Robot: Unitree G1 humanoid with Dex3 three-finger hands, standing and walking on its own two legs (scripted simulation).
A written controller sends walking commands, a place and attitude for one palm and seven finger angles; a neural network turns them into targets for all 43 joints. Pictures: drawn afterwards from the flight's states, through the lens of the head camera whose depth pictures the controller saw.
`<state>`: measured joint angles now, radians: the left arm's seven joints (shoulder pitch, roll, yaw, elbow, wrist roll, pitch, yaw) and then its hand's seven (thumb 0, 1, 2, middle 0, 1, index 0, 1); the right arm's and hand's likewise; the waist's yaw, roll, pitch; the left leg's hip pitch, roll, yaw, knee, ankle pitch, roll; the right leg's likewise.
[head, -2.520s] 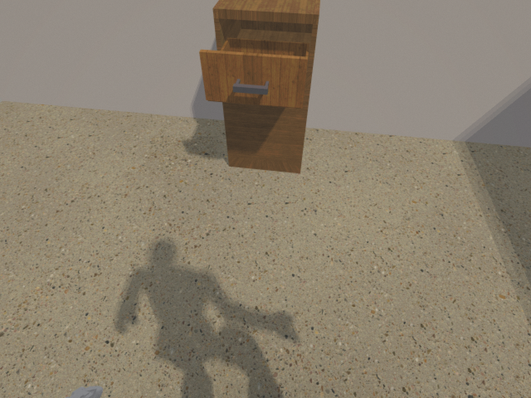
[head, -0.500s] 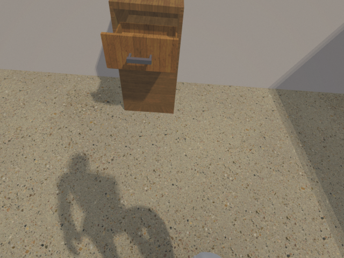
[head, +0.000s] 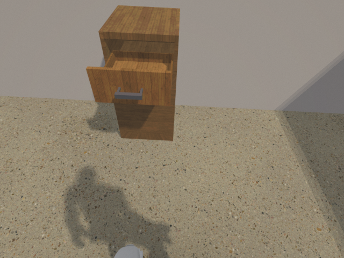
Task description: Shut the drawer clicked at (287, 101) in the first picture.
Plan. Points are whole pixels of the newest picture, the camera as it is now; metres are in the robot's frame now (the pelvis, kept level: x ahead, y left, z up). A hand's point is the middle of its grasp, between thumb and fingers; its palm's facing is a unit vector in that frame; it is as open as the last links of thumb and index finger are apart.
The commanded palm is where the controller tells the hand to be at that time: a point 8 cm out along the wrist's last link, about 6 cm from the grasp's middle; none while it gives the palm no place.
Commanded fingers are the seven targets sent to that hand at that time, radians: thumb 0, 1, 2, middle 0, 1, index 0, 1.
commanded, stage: walk to a spot facing it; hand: left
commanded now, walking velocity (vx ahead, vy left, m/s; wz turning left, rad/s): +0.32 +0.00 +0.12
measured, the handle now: (129, 92) +0.79 +0.21 -0.08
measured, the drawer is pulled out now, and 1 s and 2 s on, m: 0.30 0.30 0.30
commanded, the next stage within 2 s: take the last steps up to it in 0.14 s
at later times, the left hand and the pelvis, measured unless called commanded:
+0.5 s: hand out of the picture +0.17 +0.24 -0.18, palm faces +0.05 -0.99 -0.14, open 7.3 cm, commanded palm none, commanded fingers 0.00 0.90 0.90 -0.20 -0.30 -0.20 -0.30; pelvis +0.17 +0.07 +0.01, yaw -1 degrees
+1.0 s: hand (119, 190) +0.36 +0.18 -0.16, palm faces +0.01 -0.97 -0.22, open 7.1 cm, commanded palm none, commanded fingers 0.00 0.90 0.90 -0.20 -0.30 -0.20 -0.30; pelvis +0.32 +0.00 +0.01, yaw -2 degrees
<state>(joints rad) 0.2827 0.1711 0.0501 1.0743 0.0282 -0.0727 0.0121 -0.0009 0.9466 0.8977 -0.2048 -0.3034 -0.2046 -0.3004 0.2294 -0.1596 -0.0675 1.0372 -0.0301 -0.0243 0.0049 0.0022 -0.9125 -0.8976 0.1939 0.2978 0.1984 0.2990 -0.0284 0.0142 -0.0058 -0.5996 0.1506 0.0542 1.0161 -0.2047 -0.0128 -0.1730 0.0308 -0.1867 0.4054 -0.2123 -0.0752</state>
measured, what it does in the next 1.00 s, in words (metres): walks ahead: left foot, then right foot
